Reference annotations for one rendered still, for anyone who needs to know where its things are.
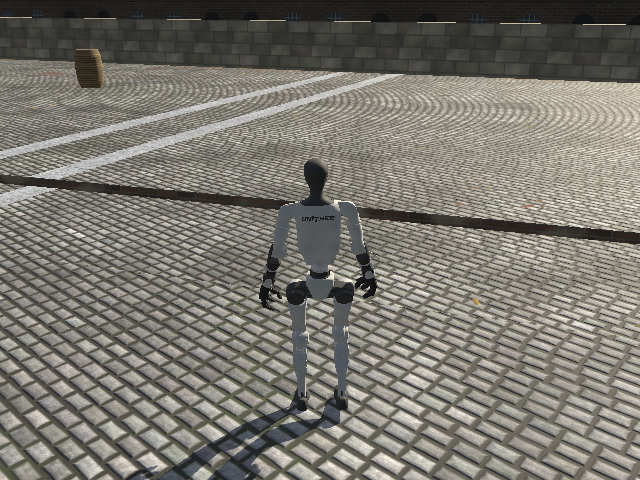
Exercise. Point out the left robot hand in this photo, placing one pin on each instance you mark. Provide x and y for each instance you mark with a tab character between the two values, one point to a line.
265	296

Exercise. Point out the right robot upper arm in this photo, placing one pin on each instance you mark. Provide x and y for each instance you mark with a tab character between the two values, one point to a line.
349	210

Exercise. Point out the robot right thigh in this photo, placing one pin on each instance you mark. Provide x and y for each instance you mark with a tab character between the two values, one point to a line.
343	297

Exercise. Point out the left robot upper arm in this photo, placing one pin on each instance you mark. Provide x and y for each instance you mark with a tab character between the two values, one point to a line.
286	212

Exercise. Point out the right robot forearm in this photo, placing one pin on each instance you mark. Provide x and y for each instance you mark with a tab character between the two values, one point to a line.
365	263

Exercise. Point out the right robot hand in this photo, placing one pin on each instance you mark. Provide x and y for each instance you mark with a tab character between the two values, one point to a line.
367	282

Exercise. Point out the left robot foot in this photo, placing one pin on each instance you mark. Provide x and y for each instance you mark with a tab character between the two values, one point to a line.
302	402

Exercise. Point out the left robot forearm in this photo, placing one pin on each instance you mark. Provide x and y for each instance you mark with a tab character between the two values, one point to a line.
271	269

